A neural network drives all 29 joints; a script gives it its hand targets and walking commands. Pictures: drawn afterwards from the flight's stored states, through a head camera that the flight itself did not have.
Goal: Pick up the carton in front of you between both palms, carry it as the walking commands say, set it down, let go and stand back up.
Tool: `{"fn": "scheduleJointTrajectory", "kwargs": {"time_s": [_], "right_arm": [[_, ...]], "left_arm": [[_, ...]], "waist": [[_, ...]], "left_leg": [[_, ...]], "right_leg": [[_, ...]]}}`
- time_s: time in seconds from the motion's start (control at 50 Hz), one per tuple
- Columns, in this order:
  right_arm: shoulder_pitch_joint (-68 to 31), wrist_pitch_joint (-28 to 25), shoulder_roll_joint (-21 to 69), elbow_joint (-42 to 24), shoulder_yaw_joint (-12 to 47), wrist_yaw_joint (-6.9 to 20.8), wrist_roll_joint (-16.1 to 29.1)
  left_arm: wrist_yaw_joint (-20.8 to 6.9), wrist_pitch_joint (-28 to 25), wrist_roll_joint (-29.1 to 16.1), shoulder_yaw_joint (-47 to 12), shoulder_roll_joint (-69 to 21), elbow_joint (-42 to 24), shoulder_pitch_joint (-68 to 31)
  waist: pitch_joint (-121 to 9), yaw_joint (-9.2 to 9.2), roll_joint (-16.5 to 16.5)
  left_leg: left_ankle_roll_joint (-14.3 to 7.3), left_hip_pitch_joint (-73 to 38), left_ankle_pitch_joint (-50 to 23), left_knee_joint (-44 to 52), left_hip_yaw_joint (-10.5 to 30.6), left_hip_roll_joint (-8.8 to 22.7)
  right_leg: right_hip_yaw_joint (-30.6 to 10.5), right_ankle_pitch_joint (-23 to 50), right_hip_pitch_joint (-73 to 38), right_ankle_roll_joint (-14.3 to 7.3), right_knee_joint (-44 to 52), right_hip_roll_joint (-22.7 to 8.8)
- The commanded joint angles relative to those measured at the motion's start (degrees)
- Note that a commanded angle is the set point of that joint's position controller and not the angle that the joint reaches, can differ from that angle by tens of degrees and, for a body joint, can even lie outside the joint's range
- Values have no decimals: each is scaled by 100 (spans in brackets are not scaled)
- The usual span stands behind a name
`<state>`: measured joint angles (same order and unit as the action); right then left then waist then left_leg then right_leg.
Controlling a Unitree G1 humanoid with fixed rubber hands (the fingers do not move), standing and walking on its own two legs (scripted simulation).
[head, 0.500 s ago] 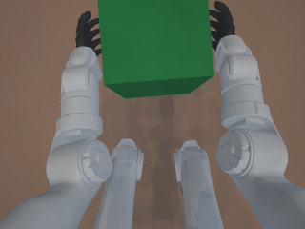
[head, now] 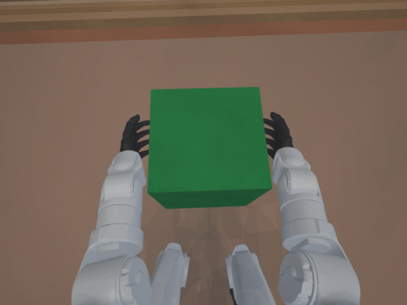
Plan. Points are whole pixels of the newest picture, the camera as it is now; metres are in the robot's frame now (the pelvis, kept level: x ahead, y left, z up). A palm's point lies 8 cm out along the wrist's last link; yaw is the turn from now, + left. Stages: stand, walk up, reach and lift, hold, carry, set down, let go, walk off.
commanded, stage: reach and lift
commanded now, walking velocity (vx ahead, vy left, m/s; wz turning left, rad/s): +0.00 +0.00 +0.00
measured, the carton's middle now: (205, 156) +0.44 +0.01 -0.11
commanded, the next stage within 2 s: hold in 1.74 s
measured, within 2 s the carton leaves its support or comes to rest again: neither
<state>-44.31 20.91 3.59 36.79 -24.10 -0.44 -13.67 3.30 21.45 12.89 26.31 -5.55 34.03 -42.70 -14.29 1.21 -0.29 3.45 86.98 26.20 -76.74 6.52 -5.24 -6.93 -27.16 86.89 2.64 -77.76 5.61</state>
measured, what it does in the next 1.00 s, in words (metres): rises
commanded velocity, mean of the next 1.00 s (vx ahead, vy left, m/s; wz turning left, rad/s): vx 0.00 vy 0.00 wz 0.00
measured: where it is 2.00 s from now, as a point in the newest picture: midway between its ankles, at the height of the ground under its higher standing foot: (205, 304)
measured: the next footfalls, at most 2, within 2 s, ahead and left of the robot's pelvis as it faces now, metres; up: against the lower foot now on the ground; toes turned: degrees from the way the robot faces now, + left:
none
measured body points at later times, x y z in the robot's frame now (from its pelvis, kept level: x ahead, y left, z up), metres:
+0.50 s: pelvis +0.04 +0.00 +0.12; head +0.09 +0.00 +0.57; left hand +0.39 +0.16 +0.10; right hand +0.39 -0.15 +0.10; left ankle +0.07 +0.14 -0.58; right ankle +0.06 -0.13 -0.58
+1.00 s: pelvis +0.04 +0.00 +0.16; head +0.02 +0.00 +0.61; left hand +0.35 +0.16 +0.17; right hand +0.35 -0.15 +0.17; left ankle +0.07 +0.14 -0.58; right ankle +0.06 -0.13 -0.58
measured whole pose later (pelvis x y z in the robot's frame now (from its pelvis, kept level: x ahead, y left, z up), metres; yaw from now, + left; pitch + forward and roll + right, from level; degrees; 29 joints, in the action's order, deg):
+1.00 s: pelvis +0.04 +0.00 +0.16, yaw +0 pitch -3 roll +0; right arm -18.4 34.8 9.6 23.7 -17.7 1.0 -17.2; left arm 0.4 34.9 16.9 17.8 -9.2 23.8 -18.5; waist -0.8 0.0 -0.1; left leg 1.2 11.2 12.7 -27.1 7.9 -2.3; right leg -8.4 -13.3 11.0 1.1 -27.4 2.5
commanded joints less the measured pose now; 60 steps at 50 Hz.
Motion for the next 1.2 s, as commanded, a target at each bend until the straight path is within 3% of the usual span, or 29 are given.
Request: {"fn": "scheduleJointTrajectory", "kwargs": {"time_s": [0.0,0.24,0.44,0.58,0.7,0.84,0.94,1.18], "right_arm": [[-2743,-189,6224,179,3341,1294,936],[-1773,39,6369,67,3461,1318,839],[-787,324,6385,-415,3803,1379,970],[-82,724,6261,-1006,4151,1373,1115],[137,1148,6009,-1278,4122,1415,1042],[-444,1234,6106,-1073,3689,1544,898],[-748,1198,6343,-1295,3955,1604,1040],[-10,1418,6012,-1566,3945,1476,985]], "left_arm": [[-1517,-194,-995,-3611,-6081,172,-2982],[-1594,35,-834,-3662,-6132,235,-1982],[-1595,351,-917,-4031,-6206,-261,-959],[-1601,760,-1044,-4390,-6140,-777,-205],[-1670,1154,-943,-4269,-5927,-909,119],[-1813,1202,-928,-3989,-5974,-832,-657],[-1879,1181,-1068,-4258,-6201,-1051,-1026],[-1792,1389,-942,-4086,-5731,-1208,-172]], "waist": [[-4141,8,-103],[-2694,-42,-53],[-1873,-89,53],[-1084,-115,76],[-29,-123,59],[525,-149,7],[-156,-106,74],[-11,-88,-52]], "left_leg": [[-145,-3432,-1746,1358,-749,-396],[-259,-4917,-1264,2860,-518,-269],[-231,-6745,-2450,4120,-276,-131],[-222,-7689,-2819,4935,-238,-68],[-226,-7898,-2224,5441,-264,-17],[-287,-7765,-1089,5565,-356,54],[-271,-7965,-1482,5461,-380,26],[-238,-8318,-2339,5671,-373,-68]], "right_leg": [[652,1839,-3458,-119,1526,334],[421,1406,-4938,-152,2965,208],[279,2523,-6478,-184,4174,101],[235,2876,-7465,-145,5021,44],[297,2293,-7713,-148,5540,-16],[382,1202,-7573,-208,5634,-33],[379,1560,-7869,-210,5560,-22],[351,2498,-8226,-133,5785,21]]}}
